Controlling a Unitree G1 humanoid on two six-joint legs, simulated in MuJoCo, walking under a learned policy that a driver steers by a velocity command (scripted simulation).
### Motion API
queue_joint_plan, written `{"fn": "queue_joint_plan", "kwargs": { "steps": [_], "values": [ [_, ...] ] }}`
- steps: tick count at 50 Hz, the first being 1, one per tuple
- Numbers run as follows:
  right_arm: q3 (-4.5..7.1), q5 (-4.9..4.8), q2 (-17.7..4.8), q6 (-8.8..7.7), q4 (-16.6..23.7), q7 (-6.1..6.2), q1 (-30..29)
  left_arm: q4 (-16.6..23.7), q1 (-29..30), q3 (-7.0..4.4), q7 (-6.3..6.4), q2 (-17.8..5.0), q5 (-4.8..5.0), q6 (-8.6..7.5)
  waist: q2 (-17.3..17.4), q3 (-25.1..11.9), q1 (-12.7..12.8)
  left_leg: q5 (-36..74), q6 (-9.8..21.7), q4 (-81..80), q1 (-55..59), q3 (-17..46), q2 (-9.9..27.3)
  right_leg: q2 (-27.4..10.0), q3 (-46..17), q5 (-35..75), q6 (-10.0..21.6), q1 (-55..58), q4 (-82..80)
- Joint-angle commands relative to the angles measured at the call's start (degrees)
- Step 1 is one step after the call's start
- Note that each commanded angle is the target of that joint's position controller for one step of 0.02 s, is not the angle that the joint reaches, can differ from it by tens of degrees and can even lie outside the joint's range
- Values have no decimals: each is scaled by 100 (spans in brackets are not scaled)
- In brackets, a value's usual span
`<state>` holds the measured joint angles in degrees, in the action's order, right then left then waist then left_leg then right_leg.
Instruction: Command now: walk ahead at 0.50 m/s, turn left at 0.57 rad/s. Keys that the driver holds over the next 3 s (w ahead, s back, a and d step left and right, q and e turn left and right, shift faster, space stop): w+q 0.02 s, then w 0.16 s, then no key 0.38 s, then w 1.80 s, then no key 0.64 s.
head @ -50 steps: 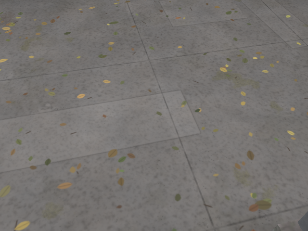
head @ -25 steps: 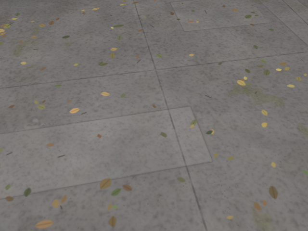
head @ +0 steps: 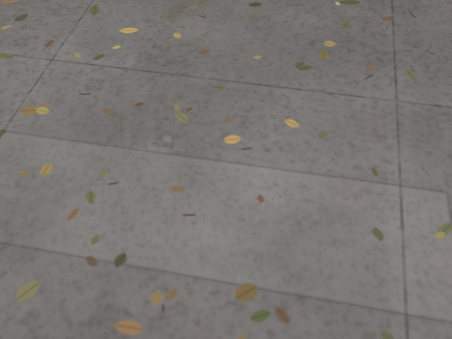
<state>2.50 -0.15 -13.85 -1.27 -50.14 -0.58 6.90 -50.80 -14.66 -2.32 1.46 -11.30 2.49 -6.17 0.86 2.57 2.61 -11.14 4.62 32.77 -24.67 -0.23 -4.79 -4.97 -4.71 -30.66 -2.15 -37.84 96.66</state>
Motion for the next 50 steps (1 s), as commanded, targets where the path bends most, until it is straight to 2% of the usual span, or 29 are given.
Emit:
{"fn": "queue_joint_plan", "kwargs": {
  "steps": [1,3,6,9,10,11,12,13,14,15,16,17,19,22,24,28,30,32,33,35,36,39,41,43,46,47,48,49,50],
  "values": [
    [192,-24,-760,-141,795,93,-696,542,-299,-170,156,-350,-239,161,-541,-373,343,1515,1502,-1538,-230,2415,2066,-498,-112,986,-300,-351,-2843],
    [285,-93,-840,-171,806,225,-523,596,35,-161,69,-289,-285,132,77,-621,230,1510,1144,-1415,-1151,1224,1114,-109,262,2593,-335,1416,-4622],
    [296,-192,-706,-203,480,283,144,636,585,-179,-40,-359,-214,104,689,-804,-75,515,1044,-1376,-401,1193,1150,173,304,3422,-281,1628,-5571],
    [295,-141,-525,-205,320,180,770,728,978,-303,-51,-684,-220,44,447,-541,-239,-823,731,-904,-74,1574,1202,324,571,2415,87,1757,-6000],
    [257,-168,-410,-209,289,161,800,675,802,-348,-45,-743,-248,11,497,-457,-98,-809,583,-546,51,1601,1083,334,588,2263,224,1919,-6208],
    [217,-161,-178,-202,296,188,738,567,278,-407,-40,-837,-247,-33,220,-592,164,-446,305,367,-141,1334,722,137,371,2824,345,2559,-6226],
    [154,-95,97,-272,386,211,839,434,-478,-537,-70,-1311,-332,-90,-946,-852,301,-1022,-114,2462,-1140,663,62,-884,-886,4183,802,3609,-6459],
    [175,-186,70,-350,355,196,1626,293,-1081,-628,-191,-1660,-456,-113,-2671,-1753,151,-2497,-308,4181,-2161,787,-298,-2084,-3671,3911,1976,4635,-7454],
    [278,-233,-352,-335,201,192,1497,407,-867,-535,-224,-1271,-361,-107,-1677,-1627,183,-2382,-303,4826,-2647,1210,-60,-2089,-3905,3162,2046,4563,-7624],
    [318,-210,-481,-240,308,221,816,506,-410,-461,-200,-1018,-351,-50,-1066,-1108,214,-1935,-287,4937,-2856,1031,131,-1840,-2913,3322,1817,4013,-7453],
    [328,-70,-448,-147,358,259,461,595,130,-370,-178,-784,-367,9,-532,-920,37,-1468,-267,4481,-2534,823,436,-1445,-2031,3785,1601,3308,-7436],
    [359,-26,-427,-104,398,276,469,627,492,-305,-160,-585,-291,79,-593,-896,-202,-1220,-313,3821,-2078,751,660,-1162,-1536,4224,1402,2839,-7454],
    [334,-36,-193,-31,304,258,585,550,703,-247,-102,-429,-352,123,-815,-957,-494,-830,-371,2833,-982,515,742,-737,-663,5138,1213,2124,-7589],
    [203,0,151,-67,268,246,319,390,604,-310,6,-659,-290,152,-762,-1249,-492,-284,-517,1178,-191,287,617,-630,-87,6323,1287,2317,-7565],
    [174,-33,92,-42,218,229,199,271,470,-323,55,-719,-238,192,-771,-1401,-432,14,-588,653,119,281,604,-720,-58,6272,1355,2560,-7577],
    [179,-24,-18,5,73,204,43,115,448,-261,63,-544,-174,275,-655,-1154,-491,751,-436,-650,862,177,561,-599,-92,4678,1157,2533,-7568],
    [214,44,-154,35,-63,228,161,-48,92,-280,48,-519,-191,308,-542,-1067,-370,764,-270,-714,1325,297,781,-360,-148,2383,885,2338,-7582],
    [344,-95,-527,70,-153,245,30,-122,-318,-310,31,-435,-150,298,257,-720,-58,-914,47,-455,1314,361,798,152,128,447,827,1693,-7561],
    [348,-171,-416,35,-140,241,68,-100,-104,-344,50,-595,-90,285,257,-348,-210,-1804,139,-772,752,543,792,193,275,22,799,1760,-7386],
    [317,-169,-349,-138,-128,237,8,-44,-1,-363,65,-586,24,196,619,94,-149,-2239,396,-1224,519,1025,1028,264,462,-7,794,1572,-6987],
    [333,-162,-361,-219,-143,227,127,-33,2,-351,55,-510,-13,133,752,105,-166,-2202,512,-1319,710,1311,1193,347,597,193,773,1410,-6695],
    [401,-104,-615,-350,-327,206,1035,63,401,-326,-53,-366,-131,-3,959,-349,-462,-1203,989,-1454,2004,2729,2050,541,743,848,769,529,-5555],
    [408,-82,-689,-405,-288,207,1123,132,613,-309,-114,-369,-153,-35,1023,-551,-526,-245,1075,-1349,2496,2940,2276,453,517,305,744,66,-5124],
    [395,-140,-703,-399,-198,215,906,112,659,-286,-154,-389,-112,-34,843,-562,-411,185,908,-1363,2238,2600,2269,313,455,240,735,350,-5489],
    [379,-265,-620,-253,34,186,-111,-441,-401,-366,-148,-458,-174,26,400,-684,289,398,297,-877,254,1029,1310,530,701,2060,754,3232,-6875],
    [288,-190,-306,-271,148,173,-329,-626,-1071,-479,-120,-790,-173,76,-379,-781,517,234,-18,295,-661,337,842,-108,-172,1788,986,4110,-7296],
    [213,-125,-73,-370,354,175,-355,-688,-1624,-617,-141,-1413,-124,91,-1838,-770,638,-846,-311,1771,-1922,-240,237,-1337,-2304,1591,1703,4928,-8183],
    [270,-156,-294,-456,356,163,-507,-693,-1644,-517,-149,-1168,-211,51,-1666,-537,618,-1951,-241,2771,-2737,224,374,-1817,-3216,1520,2098,5042,-8332],
    [280,-247,-308,-516,313,130,-395,-634,-1373,-405,-133,-847,-230,29,-1114,-288,375,-1609,-107,3219,-3127,472,686,-1769,-2841,1490,1995,5019,-8235]
  ]
}}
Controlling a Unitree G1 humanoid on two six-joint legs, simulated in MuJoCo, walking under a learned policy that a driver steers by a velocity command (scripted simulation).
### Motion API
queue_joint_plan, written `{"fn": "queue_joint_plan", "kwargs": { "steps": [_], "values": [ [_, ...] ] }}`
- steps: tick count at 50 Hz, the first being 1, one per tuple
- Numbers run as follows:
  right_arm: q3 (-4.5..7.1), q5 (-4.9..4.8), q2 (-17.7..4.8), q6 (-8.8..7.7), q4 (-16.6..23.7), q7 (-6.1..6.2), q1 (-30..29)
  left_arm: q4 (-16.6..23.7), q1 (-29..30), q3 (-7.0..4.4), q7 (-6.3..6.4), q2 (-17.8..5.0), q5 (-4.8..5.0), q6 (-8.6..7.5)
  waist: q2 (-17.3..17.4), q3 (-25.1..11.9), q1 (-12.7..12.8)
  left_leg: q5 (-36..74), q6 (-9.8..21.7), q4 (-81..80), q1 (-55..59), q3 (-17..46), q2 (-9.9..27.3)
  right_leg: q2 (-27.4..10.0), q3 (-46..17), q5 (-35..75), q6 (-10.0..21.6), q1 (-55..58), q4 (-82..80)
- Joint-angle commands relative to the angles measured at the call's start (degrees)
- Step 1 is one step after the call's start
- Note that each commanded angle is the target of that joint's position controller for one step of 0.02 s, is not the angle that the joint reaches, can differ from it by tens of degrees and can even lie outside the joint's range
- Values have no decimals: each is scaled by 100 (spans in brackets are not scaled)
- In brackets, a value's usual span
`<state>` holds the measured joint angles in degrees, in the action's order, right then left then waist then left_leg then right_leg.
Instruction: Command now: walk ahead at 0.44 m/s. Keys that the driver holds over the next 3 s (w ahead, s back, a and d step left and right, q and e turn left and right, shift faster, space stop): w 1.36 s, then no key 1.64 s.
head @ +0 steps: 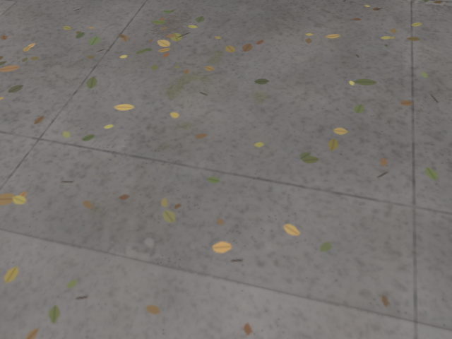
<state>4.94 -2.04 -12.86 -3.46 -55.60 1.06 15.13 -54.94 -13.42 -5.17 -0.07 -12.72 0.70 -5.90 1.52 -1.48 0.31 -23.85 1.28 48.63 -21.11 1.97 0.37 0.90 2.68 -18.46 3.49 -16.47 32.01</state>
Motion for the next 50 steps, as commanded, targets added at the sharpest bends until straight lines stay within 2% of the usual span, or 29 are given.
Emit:
{"fn": "queue_joint_plan", "kwargs": {
  "steps": [1,2,3,5,9,13,16,18,19,20,21,22,23,24,25,26,27,28,30,33,37,40,43,45,46,47,48,49,50],
  "values": [
    [25,-63,-366,-305,769,-47,-1153,-116,-1220,-72,14,-631,-54,-10,-898,192,469,173,303,1666,-3468,179,353,-2130,-3027,644,1214,2731,-1783],
    [38,5,-370,-308,752,-50,-1200,-77,-1034,-44,-7,-668,-15,-16,-678,312,367,601,301,1409,-3399,123,498,-2017,-2600,1314,1041,2504,-1870],
    [66,55,-372,-283,713,-55,-1226,-93,-966,8,-9,-566,-3,0,-611,303,282,916,262,1111,-3114,58,574,-1853,-2155,1983,863,2310,-1911],
    [53,74,-235,-224,713,-95,-1315,-178,-1041,54,6,-476,-24,20,-727,264,233,1402,176,634,-2657,-151,478,-1519,-1541,2592,681,2019,-2026],
    [-57,68,-9,-190,946,-175,-2122,-247,-1042,61,122,-680,-51,25,-671,539,289,2525,43,-950,-1854,-417,209,-1163,-863,2647,550,1273,-2354],
    [-114,18,-92,-166,1105,-284,-2775,-462,-1365,42,110,-697,24,-2,-720,789,452,2902,88,-1665,-1462,-459,129,-1313,-748,2377,618,1370,-2476],
    [-110,-2,-263,-197,1221,-349,-2999,-561,-1407,0,89,-723,54,48,-716,793,384,2437,315,-1965,-1548,-412,125,-1559,-728,3142,575,2099,-2105],
    [-19,48,-510,-217,1152,-350,-2598,-536,-1257,-56,89,-866,50,84,-859,411,86,2093,501,-2064,-708,-580,-125,-1568,-628,4862,465,2281,-1466],
    [81,70,-696,-207,961,-321,-1917,-512,-1149,-65,95,-889,53,112,-904,19,-272,2125,639,-2142,206,-709,-296,-1452,-506,5756,378,2208,-772],
    [209,87,-941,-187,628,-274,-799,-426,-946,-46,87,-851,20,125,-882,-569,-762,2352,847,-1986,1806,-507,-139,-1225,-393,5703,231,1447,381],
    [325,159,-1398,-150,377,-200,374,-267,-925,28,88,-677,-117,102,-30,-1523,-1066,2540,1210,-1752,3755,942,1122,-764,-172,3254,59,-33,2346],
    [236,222,-1426,-141,303,-252,544,-291,-1675,241,-4,63,18,-13,1448,-2385,-544,1375,2071,-2633,5101,3635,2323,180,-651,-1390,-162,-1870,4138],
    [128,172,-964,-124,335,-249,315,-294,-1188,90,-37,-519,154,-127,877,-1877,-696,658,1793,-3049,4563,3618,2050,-106,-1139,-1339,-43,-2403,4721],
    [53,115,-736,-154,451,-237,-323,-86,-592,17,-23,-759,233,-168,608,-949,-568,883,1546,-3260,3577,2698,1836,-381,-888,-780,2,-2663,4660],
    [0,142,-616,-202,530,-256,-774,-28,-324,-1,45,-742,196,-159,8,-510,-327,1484,1420,-3459,2577,2081,1627,-658,-741,-257,-18,-2365,4382],
    [-29,197,-508,-247,528,-278,-969,-15,-265,-52,105,-682,93,-114,-108,-266,-136,1933,1343,-3607,1871,1673,1442,-806,-709,6,-51,-2065,4075],
    [-60,246,-436,-279,477,-288,-997,-15,-429,-61,124,-552,58,-40,12,-260,59,2025,1310,-3752,1469,1420,1316,-944,-763,146,-52,-1725,3884],
    [-73,246,-414,-288,411,-292,-922,-4,-490,-57,138,-419,61,20,98,-216,128,1973,1323,-3878,1233,1301,1261,-977,-747,171,-68,-1592,3694],
    [-58,227,-551,-292,290,-234,-703,108,-273,-55,154,-344,54,105,176,30,162,1810,1367,-4130,900,1078,1236,-1074,-685,321,-152,-1757,3222],
    [-17,217,-794,-274,181,-103,-317,393,482,-61,152,-447,-31,136,99,299,3,1880,1321,-4318,956,889,1206,-1092,-633,1264,-319,-2303,2240],
    [-19,155,-864,-250,73,-69,95,588,1221,12,69,-374,-24,120,118,382,-220,2255,1062,-4263,1160,406,980,-853,-456,2327,-328,-2120,897],
    [-11,115,-918,-226,-71,-70,445,756,1787,85,-16,-365,32,116,131,504,-414,2186,1022,-4154,1533,321,1061,-715,-351,2404,-330,-2056,301],
    [19,107,-987,-148,-203,-63,715,952,2206,132,-129,-430,69,73,160,619,-519,2292,1006,-3836,2093,366,1308,-624,-316,1948,-239,-2140,-88],
    [59,94,-1078,-91,-230,-43,712,1004,2142,119,-193,-555,81,26,280,559,-391,2706,918,-3546,2344,422,1457,-535,-274,1501,-92,-1861,-297],
    [77,89,-1135,-64,-212,-37,625,954,1892,79,-204,-665,80,6,359,411,-219,3312,851,-3275,2380,389,1458,-416,-177,1337,-5,-1420,-395],
    [72,76,-1131,-39,-174,-33,488,785,1324,-9,-196,-823,58,-8,357,75,111,4268,739,-2651,2331,208,1282,-229,-12,1352,121,-592,-563],
    [16,104,-967,-30,-110,-32,430,453,282,-159,-157,-1130,20,-13,221,-588,514,4586,583,-1487,1825,-46,966,-284,-102,1551,331,886,-441],
    [-78,183,-701,-65,71,-29,527,252,-746,-277,-101,-1610,-86,-4,-584,-1484,714,2912,286,528,227,-410,475,-1564,-1730,1554,843,2849,-393],
    [-235,143,-179,-209,45,-80,984,168,-962,-264,-144,-1722,-66,27,-1924,-2070,477,-809,66,1985,-1546,-69,-380,-2443,-4101,767,1525,4075,-1180]
  ]
}}
Over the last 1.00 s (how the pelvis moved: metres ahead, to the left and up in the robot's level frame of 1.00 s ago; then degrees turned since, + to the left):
0.36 -0.09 0.01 6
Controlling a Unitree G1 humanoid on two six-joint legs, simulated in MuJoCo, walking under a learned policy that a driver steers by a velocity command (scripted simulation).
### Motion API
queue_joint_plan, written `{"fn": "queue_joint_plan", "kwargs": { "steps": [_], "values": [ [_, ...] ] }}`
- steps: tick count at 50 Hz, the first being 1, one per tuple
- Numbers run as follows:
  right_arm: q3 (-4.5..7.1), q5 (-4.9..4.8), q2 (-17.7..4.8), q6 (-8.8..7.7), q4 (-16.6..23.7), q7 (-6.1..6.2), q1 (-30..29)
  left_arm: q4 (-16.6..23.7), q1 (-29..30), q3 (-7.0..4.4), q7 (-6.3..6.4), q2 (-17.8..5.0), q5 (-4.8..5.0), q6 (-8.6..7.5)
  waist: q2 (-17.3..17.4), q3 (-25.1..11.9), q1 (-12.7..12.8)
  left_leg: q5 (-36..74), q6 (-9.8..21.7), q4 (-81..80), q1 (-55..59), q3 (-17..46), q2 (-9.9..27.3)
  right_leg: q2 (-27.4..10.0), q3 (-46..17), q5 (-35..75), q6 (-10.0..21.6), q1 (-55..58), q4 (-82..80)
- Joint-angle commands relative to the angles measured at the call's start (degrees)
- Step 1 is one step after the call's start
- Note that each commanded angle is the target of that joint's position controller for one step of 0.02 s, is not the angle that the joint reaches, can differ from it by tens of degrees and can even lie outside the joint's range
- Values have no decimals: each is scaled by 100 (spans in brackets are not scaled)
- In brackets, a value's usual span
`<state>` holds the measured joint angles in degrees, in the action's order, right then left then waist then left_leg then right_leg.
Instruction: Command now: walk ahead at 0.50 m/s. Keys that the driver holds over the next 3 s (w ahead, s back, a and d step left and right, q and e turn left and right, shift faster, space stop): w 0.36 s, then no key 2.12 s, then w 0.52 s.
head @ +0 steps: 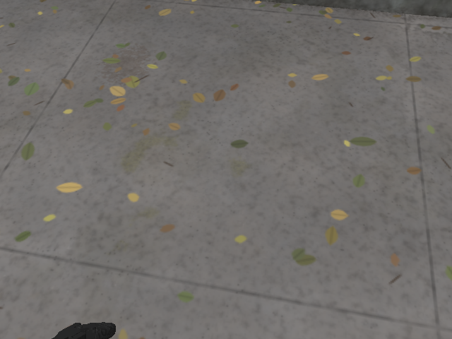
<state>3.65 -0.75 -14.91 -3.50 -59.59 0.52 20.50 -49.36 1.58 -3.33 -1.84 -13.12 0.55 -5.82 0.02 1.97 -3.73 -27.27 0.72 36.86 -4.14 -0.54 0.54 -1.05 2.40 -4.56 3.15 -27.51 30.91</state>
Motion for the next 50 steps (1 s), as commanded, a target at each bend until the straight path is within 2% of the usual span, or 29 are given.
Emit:
{"fn": "queue_joint_plan", "kwargs": {
  "steps": [1,2,3,4,6,8,11,15,18,20,23,24,25,26,27,28,29,30,31,32,35,38,40,43,44,45,46,47,50],
  "values": [
    [36,-106,-561,-300,437,-53,66,-331,-2268,-297,32,-1167,0,17,-1208,-1992,983,-495,202,3809,-3892,715,-69,-2041,-3939,-1166,1353,4922,-1259],
    [81,-178,-728,-356,557,-65,-375,-211,-1755,-228,47,-946,17,2,-904,-1270,899,37,288,3813,-4125,572,222,-1856,-3072,-898,1129,4138,-1362],
    [91,-147,-681,-351,580,-18,-607,-120,-1323,-185,36,-842,-30,-9,-419,-896,712,570,287,3551,-3871,434,486,-1633,-2502,-470,1010,3307,-1532],
    [130,-75,-632,-303,592,17,-697,-95,-1102,-148,14,-708,-78,-30,-347,-600,552,872,264,3232,-3612,423,646,-1463,-2122,-40,968,2651,-1716],
    [135,-55,-415,-166,567,23,-535,-159,-1074,-101,-7,-574,-114,-59,-464,-522,317,1143,247,2858,-3141,447,787,-1284,-1724,194,945,2096,-2021],
    [137,-29,-343,-91,627,31,-689,-249,-1254,-129,37,-721,-81,-76,-419,-362,280,1427,162,2443,-3291,393,830,-1241,-1450,433,1003,1950,-2233],
    [151,43,-360,-71,830,26,-1279,-367,-1572,-157,147,-876,-75,-47,-311,-165,392,2281,14,1523,-3716,368,821,-1196,-1165,723,969,2066,-2385],
    [90,19,-239,-98,1028,-49,-1986,-494,-1904,-142,206,-899,-27,-17,-370,13,586,3268,-6,301,-3476,185,627,-971,-693,672,773,2089,-2461],
    [35,-19,-224,-113,1191,-118,-2510,-652,-2239,-151,215,-936,10,16,-350,186,760,3330,20,-248,-3487,100,511,-1073,-638,548,765,2474,-2405],
    [0,10,-204,-155,1299,-185,-2756,-735,-2313,-148,238,-922,-10,97,-330,298,795,3160,78,-596,-3392,18,374,-1115,-515,1398,709,2719,-2036],
    [62,35,-434,-227,1263,-262,-2401,-774,-2192,-183,285,-1037,-10,201,-592,-96,518,2807,293,-876,-2581,-34,119,-1185,-522,2877,483,3040,-1240],
    [130,72,-579,-246,1094,-251,-1880,-737,-2016,-189,299,-1068,17,219,-626,-394,222,3007,402,-1099,-1883,-147,-53,-1045,-453,3466,351,3045,-730],
    [230,128,-835,-263,850,-222,-1184,-707,-2018,-158,298,-993,6,224,-451,-823,-57,3996,547,-1282,-838,-159,-13,-721,-290,3426,147,2804,114],
    [291,269,-1207,-265,670,-165,-366,-546,-2063,-84,304,-829,-121,199,182,-1667,-206,6444,872,-719,938,830,1018,-329,-107,1448,-116,1642,1651],
    [237,256,-1292,-186,625,-162,-314,-761,-3133,133,234,-96,-121,146,1571,-2616,242,7932,2037,-544,2761,2547,2497,483,-258,-3402,-473,-97,3669],
    [156,126,-926,-115,645,-194,-169,-922,-3114,16,211,-583,25,120,1032,-2977,2,6687,2033,-886,2448,2809,2293,372,-1091,-3659,-474,-217,4218],
    [113,57,-803,-96,735,-180,-714,-743,-2465,-68,226,-853,154,135,794,-2076,42,5850,1776,-1145,1659,2124,2010,111,-904,-3378,-467,-654,4273],
    [44,78,-624,-86,826,-153,-1242,-637,-2042,-72,294,-825,127,199,372,-1470,194,5149,1536,-1415,771,1725,1726,-149,-685,-2935,-499,-649,3950],
    [-32,118,-419,-86,870,-137,-1570,-611,-1846,-110,365,-812,40,295,234,-1061,333,4780,1440,-1667,-81,1452,1565,-323,-646,-2620,-539,-405,3605],
    [-58,182,-358,-81,848,-128,-1750,-608,-1943,-115,406,-710,-4,398,392,-941,535,4484,1351,-1874,-755,1255,1443,-459,-668,-2361,-548,134,3234],
    [-53,291,-422,-60,783,-98,-1922,-640,-2088,-55,479,-381,-35,541,684,-904,717,4188,1322,-2138,-1516,765,1165,-399,-462,-2096,-563,953,2013],
    [-33,231,-568,13,717,-19,-1818,-624,-1849,-53,489,-475,-60,628,658,-1034,625,2888,1252,-2330,-1549,775,1154,-353,-383,-1338,-528,1367,1167],
    [-57,174,-551,88,696,16,-1874,-635,-1701,-62,466,-504,-80,676,609,-831,640,1347,1091,-2464,-1778,806,1066,-305,-310,-902,-468,1646,629],
    [-144,119,-348,153,541,25,-1630,-621,-1519,-59,442,-564,-213,671,378,-337,642,-256,549,-2426,-2051,796,740,-387,-388,-436,-262,1998,-465],
    [-145,139,-348,158,506,24,-1523,-586,-1502,-63,449,-719,-220,649,172,-163,534,-181,376,-2165,-2052,699,569,-624,-607,-396,-144,1920,-703],
    [-105,120,-372,185,509,41,-1252,-676,-1377,-158,448,-1082,-118,637,-536,-20,212,151,250,-2107,-1808,317,208,-538,-560,-1259,-28,1355,-676],
    [-101,158,-450,208,490,75,-1391,-688,-1327,-119,418,-798,-98,585,-528,38,346,527,184,-1816,-1298,180,139,-453,-559,-1736,-79,880,-901],
    [-95,143,-425,227,494,88,-1398,-729,-1297,-69,409,-618,-137,536,-579,-7,309,790,207,-1669,-1058,141,136,-451,-562,-1757,-172,747,-1027],
    [-107,152,-333,252,385,95,-1289,-771,-1201,-48,396,-570,-119,429,-495,-172,279,1453,281,-1446,-870,74,135,-404,-518,-998,-302,990,-933]
  ]
}}
Over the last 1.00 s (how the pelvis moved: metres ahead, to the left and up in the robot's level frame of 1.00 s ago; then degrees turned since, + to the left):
0.51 -0.01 -0.01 0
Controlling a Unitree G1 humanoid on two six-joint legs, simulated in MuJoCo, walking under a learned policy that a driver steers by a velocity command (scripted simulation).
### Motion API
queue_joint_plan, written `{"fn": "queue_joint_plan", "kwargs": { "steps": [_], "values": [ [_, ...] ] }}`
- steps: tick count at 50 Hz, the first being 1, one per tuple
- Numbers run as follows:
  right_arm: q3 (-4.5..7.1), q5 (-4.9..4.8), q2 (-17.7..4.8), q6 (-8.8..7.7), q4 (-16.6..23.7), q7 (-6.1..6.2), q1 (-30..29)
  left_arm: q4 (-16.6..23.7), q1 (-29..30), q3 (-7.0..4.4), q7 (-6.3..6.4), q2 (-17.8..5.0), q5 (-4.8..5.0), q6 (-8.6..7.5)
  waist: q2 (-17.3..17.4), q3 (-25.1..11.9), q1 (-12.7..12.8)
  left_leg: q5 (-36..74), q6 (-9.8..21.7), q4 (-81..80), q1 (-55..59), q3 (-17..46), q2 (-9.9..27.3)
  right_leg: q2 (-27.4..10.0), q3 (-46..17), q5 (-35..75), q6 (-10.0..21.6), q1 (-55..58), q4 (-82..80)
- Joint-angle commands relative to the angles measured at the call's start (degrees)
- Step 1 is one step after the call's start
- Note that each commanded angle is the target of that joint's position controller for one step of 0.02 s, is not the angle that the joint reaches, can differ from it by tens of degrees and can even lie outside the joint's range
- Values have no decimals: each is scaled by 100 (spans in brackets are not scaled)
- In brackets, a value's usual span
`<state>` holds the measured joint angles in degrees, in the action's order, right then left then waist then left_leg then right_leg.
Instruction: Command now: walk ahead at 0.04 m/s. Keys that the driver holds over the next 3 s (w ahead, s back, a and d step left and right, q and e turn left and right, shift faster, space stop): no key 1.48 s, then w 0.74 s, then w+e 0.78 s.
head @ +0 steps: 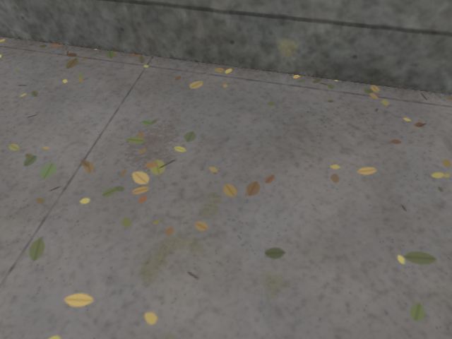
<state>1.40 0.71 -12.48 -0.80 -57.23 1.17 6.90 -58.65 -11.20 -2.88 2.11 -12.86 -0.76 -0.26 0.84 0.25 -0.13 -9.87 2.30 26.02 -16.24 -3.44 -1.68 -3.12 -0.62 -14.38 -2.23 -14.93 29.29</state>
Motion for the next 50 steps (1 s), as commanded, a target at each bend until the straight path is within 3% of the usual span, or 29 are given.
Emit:
{"fn": "queue_joint_plan", "kwargs": {
  "steps": [1,5,12,27,50],
  "values": [
    [121,-2,-577,-24,129,19,64,124,23,-92,0,-609,29,-143,-500,-71,-56,-80,134,-318,382,356,364,-184,-198,214,244,-167,-704],
    [128,-39,-591,-17,62,-3,-4,35,-80,-78,10,-639,52,-145,-270,-233,18,531,131,-174,499,341,387,-135,-130,797,284,92,-518],
    [131,-61,-627,46,-99,25,49,-67,-134,-47,23,-604,59,-89,-90,-209,34,888,110,-66,600,345,409,-61,-42,1068,291,202,-427],
    [123,-66,-637,80,-310,71,64,-226,-154,-13,55,-502,48,-15,-107,1,29,581,90,-162,545,395,440,35,66,722,238,224,-522],
    [85,-76,-518,68,-438,87,332,-442,-595,58,95,-349,53,-47,-72,158,12,30,102,-363,436,446,432,72,118,341,192,95,-617]
  ]
}}
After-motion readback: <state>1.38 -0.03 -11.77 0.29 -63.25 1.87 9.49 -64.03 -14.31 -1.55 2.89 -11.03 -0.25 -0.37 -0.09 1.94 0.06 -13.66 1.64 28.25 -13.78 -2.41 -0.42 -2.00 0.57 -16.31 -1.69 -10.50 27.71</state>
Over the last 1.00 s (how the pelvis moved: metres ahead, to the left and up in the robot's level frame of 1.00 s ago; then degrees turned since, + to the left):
0.37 0.03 0.01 0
